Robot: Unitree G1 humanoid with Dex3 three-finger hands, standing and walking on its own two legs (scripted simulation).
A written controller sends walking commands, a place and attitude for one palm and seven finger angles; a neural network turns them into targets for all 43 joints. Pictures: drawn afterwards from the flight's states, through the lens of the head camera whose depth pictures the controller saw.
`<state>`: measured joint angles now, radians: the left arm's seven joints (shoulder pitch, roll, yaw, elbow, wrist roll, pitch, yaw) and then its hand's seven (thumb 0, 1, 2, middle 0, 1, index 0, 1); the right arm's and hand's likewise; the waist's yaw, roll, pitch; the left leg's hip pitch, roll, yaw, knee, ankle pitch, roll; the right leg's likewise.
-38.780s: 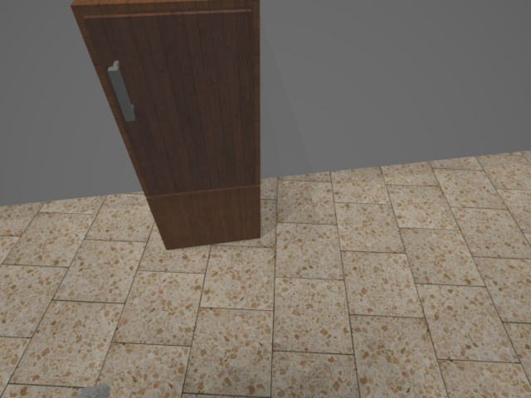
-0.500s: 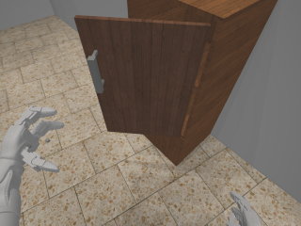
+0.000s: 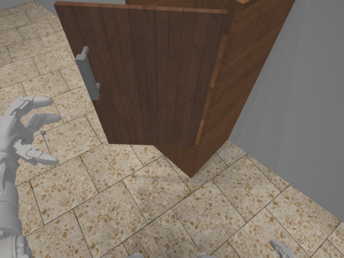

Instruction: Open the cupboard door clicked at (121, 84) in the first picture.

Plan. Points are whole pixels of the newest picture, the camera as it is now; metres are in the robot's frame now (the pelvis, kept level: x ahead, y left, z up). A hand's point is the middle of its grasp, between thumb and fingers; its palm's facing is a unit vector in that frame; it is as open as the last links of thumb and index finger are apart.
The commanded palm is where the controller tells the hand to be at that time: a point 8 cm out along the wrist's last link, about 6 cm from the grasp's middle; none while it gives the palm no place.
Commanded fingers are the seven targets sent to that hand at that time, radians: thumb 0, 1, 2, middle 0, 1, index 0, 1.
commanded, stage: move the hooked fingers beside the handle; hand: left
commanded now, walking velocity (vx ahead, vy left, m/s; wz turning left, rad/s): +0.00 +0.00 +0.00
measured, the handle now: (90, 74) +0.57 +0.24 +0.07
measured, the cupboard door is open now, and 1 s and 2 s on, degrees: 43 43 43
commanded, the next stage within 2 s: slide the fingers in behind the handle in 1.86 s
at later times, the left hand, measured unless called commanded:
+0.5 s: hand (50, 106) +0.43 +0.30 +0.09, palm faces +0.01 -1.00 +0.00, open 14.0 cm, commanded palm +0.42 +0.34 +0.08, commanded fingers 0.00 -0.50 0.30 -0.30 -1.20 -0.30 -1.20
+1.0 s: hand (65, 83) +0.51 +0.29 +0.08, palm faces -0.01 -1.00 -0.02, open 14.0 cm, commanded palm +0.50 +0.34 +0.08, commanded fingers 0.00 -0.50 0.30 -0.30 -1.20 -0.30 -1.20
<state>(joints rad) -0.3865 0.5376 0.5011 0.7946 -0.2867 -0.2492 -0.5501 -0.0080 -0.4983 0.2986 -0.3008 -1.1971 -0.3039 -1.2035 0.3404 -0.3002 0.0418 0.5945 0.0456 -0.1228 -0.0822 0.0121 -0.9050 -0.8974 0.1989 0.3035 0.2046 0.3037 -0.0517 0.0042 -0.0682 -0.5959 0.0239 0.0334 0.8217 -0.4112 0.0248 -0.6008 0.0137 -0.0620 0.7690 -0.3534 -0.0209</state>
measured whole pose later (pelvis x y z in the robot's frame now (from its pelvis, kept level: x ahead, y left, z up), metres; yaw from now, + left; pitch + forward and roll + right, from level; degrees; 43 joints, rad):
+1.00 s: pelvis +0.00 +0.02 -0.02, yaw -2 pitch +21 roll -4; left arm -0.98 0.82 0.52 1.28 -0.08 -0.30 -0.50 -0.01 -0.50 0.30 -0.30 -1.20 -0.30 -1.20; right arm 0.43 -0.30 0.07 0.61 0.01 0.07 -0.05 0.01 -0.91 -0.90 0.20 0.30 0.21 0.30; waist -0.20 0.01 -0.06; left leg -0.88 0.04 0.03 0.96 -0.45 0.05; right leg -0.85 0.03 -0.07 0.84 -0.36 0.00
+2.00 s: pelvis +0.00 +0.02 -0.03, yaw -2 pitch +23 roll -5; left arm -0.99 0.83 0.53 1.26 -0.07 -0.30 -0.50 -0.01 -0.50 0.30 -0.30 -1.20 -0.30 -1.20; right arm 0.43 -0.29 0.08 0.58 0.00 0.10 -0.04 0.00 -0.91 -0.90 0.20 0.30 0.21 0.30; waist -0.21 0.01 -0.07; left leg -0.92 0.05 0.01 1.00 -0.47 0.05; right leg -0.89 0.04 -0.08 0.85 -0.36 0.01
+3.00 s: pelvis +0.01 +0.01 -0.02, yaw -1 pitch +21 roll -4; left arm -0.94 0.63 0.45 1.20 -0.11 -0.34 -0.36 -0.01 -0.50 0.30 -0.30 -1.20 -0.30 -1.21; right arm 0.43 -0.28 0.05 0.61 0.00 0.10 -0.02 0.00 -0.91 -0.90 0.20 0.30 0.20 0.30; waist -0.19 0.02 -0.09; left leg -0.86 0.05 0.02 0.96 -0.47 0.04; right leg -0.84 0.04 -0.07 0.85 -0.37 -0.01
